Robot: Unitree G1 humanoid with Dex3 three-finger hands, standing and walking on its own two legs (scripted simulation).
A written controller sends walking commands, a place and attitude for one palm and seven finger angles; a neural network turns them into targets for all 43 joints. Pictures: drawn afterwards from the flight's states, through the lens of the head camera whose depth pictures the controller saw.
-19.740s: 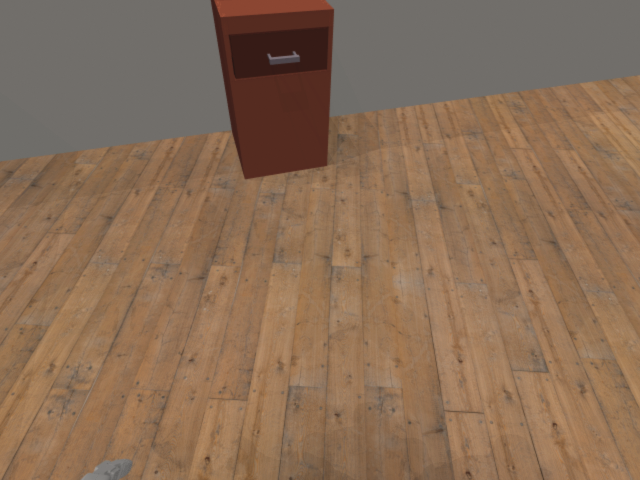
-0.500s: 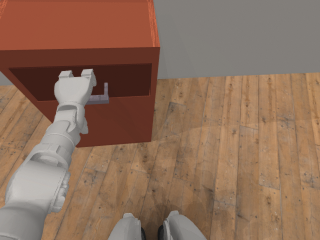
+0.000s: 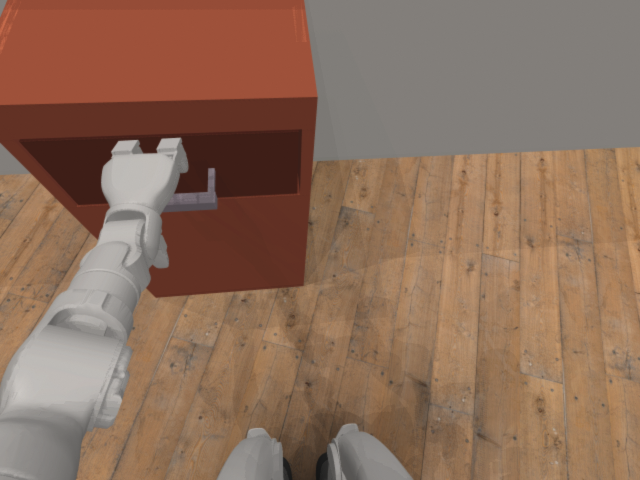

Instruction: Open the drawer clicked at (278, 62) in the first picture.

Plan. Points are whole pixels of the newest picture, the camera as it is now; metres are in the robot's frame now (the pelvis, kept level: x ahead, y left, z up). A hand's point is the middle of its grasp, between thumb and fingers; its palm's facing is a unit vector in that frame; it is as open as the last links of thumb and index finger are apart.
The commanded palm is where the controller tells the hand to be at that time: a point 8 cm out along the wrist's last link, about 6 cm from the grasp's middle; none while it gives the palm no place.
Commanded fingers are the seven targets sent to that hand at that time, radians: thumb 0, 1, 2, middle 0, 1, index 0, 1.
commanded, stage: re-aim the fingers above the handle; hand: left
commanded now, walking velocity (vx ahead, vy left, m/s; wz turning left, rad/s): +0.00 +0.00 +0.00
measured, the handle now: (177, 190) +0.55 +0.19 -0.09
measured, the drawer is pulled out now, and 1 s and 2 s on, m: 0.00 0.00 0.00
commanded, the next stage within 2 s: lower the fingers behind the handle in 0.62 s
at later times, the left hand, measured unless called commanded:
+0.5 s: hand (159, 200) +0.50 +0.19 -0.03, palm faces -0.11 -0.04 -0.99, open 13.8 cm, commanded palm +0.49 +0.18 +0.02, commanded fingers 0.00 -0.50 0.30 -0.30 -1.20 -0.30 -1.20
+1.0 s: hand (156, 214) +0.49 +0.20 -0.06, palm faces -0.13 -0.05 -0.99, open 13.8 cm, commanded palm +0.49 +0.19 +0.00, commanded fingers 0.00 -0.50 0.30 -0.30 -1.20 -0.30 -1.20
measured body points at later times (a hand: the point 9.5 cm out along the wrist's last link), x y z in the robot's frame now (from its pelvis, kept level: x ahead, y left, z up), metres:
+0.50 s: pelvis +0.00 +0.00 +0.00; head +0.14 +0.02 +0.43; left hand +0.50 +0.19 +0.02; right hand -0.01 -0.26 -0.12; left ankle +0.00 +0.06 -0.65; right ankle +0.00 -0.07 -0.65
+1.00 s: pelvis +0.00 +0.01 -0.01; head +0.14 +0.03 +0.42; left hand +0.49 +0.20 +0.00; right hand +0.00 -0.26 -0.13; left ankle +0.00 +0.06 -0.65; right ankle +0.00 -0.07 -0.65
